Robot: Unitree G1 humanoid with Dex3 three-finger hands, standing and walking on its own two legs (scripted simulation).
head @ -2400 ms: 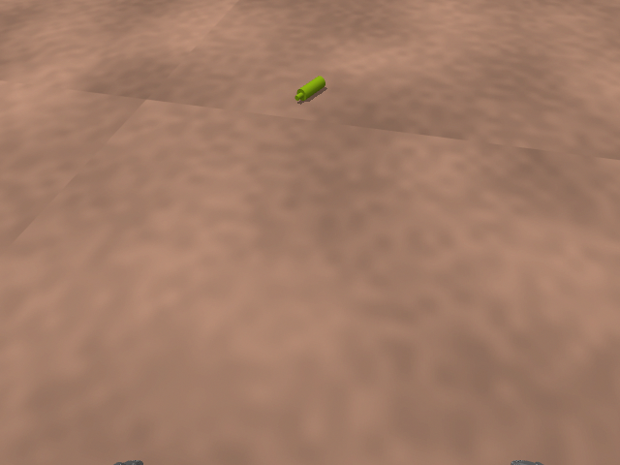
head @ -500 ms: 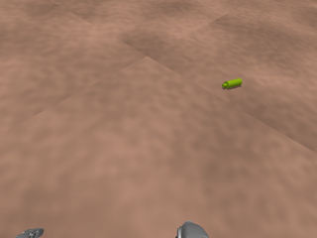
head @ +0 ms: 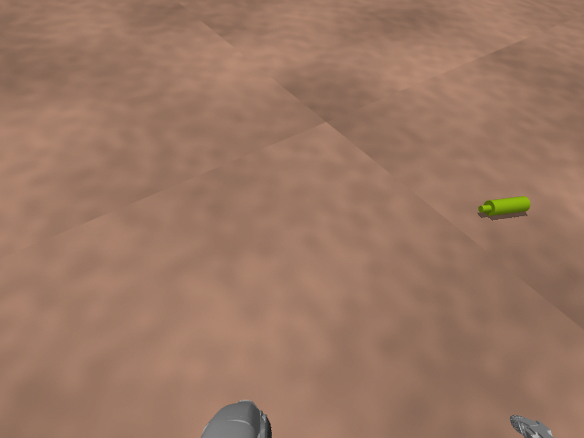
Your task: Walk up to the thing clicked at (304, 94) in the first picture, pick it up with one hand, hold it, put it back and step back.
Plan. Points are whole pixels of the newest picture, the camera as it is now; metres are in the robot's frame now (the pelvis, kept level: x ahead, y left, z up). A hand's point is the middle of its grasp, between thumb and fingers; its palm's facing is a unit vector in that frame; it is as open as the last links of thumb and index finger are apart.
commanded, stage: walk up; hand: left
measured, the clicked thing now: (502, 206) +1.22 -0.93 -0.70
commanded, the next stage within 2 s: none
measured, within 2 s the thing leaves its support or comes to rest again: neither
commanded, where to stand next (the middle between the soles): +0.97 -1.36 m, yaw +16 degrees
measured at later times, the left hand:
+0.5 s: hand (270, 300) +0.33 +0.08 -0.11, palm faces +0.00 -0.93 -0.36, open 7.4 cm
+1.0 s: hand (363, 291) +0.39 -0.10 -0.15, palm faces +0.05 -0.97 -0.24, open 7.4 cm
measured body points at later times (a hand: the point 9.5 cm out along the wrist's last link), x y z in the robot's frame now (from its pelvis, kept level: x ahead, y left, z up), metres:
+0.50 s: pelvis +0.20 -0.21 +0.00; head +0.22 -0.21 +0.45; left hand +0.33 +0.13 -0.08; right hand +0.23 -0.59 -0.08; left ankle +0.12 +0.03 -0.67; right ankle +0.27 -0.34 -0.71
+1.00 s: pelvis +0.37 -0.35 +0.01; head +0.38 -0.31 +0.46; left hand +0.39 -0.05 -0.13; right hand +0.48 -0.68 -0.06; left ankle +0.42 -0.23 -0.71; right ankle +0.36 -0.47 -0.63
